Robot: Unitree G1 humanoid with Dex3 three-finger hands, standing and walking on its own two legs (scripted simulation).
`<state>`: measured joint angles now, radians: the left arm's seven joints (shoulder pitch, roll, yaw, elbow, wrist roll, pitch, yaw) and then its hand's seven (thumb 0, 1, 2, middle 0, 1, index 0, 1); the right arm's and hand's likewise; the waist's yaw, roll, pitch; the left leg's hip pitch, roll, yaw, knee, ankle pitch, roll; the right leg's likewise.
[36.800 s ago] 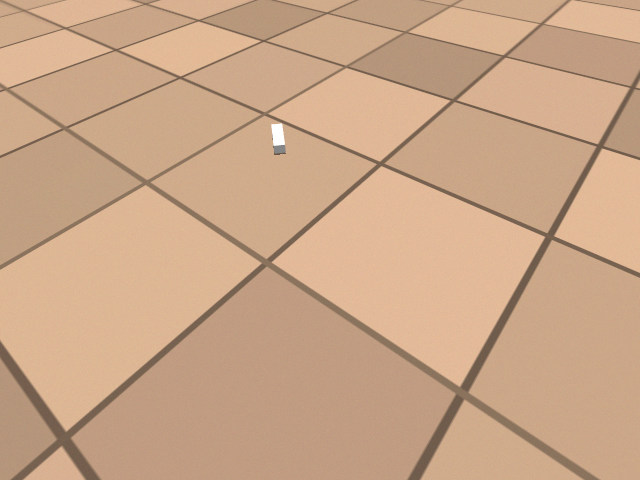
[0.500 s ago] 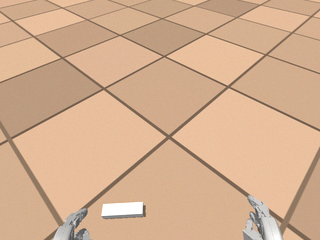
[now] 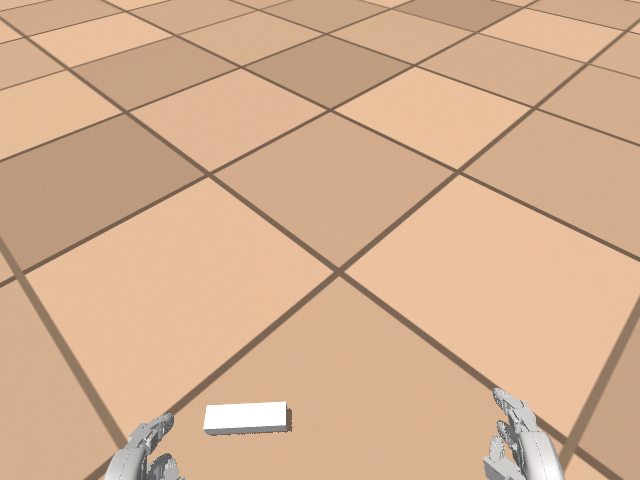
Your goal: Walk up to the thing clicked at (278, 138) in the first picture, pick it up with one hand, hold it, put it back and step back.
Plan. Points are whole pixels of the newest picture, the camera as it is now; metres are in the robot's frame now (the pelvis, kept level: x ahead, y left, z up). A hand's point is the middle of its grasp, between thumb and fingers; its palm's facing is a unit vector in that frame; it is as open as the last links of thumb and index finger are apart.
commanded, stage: home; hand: left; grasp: from above
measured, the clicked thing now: (246, 418) +0.45 +0.21 -0.69
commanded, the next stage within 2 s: stand in 0.66 s
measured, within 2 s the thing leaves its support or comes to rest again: neither
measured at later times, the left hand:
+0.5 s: hand out of the picture +0.16 +0.18 -0.04, palm faces +0.04 -0.98 -0.20, open 7.4 cm
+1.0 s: hand out of the picture +0.13 +0.23 -0.09, palm faces +0.02 -0.94 -0.34, open 7.4 cm
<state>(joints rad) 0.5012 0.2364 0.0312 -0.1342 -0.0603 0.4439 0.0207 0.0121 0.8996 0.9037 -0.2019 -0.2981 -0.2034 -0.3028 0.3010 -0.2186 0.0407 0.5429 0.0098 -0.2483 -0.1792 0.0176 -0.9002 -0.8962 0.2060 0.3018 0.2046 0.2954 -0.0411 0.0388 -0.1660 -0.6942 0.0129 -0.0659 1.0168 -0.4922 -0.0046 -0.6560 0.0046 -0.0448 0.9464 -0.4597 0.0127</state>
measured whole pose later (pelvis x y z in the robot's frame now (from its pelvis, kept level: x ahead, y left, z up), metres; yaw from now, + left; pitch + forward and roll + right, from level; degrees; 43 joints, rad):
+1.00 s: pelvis -0.01 +0.00 +0.03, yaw +0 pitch +1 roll +0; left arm 0.23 0.30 0.04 0.62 0.05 0.07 0.03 0.01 0.90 0.90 -0.20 -0.30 -0.21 -0.30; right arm 0.20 -0.28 -0.03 0.83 -0.06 -0.04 -0.01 0.01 -0.90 -0.90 0.21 0.30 0.21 0.30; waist 0.02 -0.02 0.01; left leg -0.42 -0.03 -0.02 0.79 -0.39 0.01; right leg -0.42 -0.04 0.00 0.80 -0.39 0.02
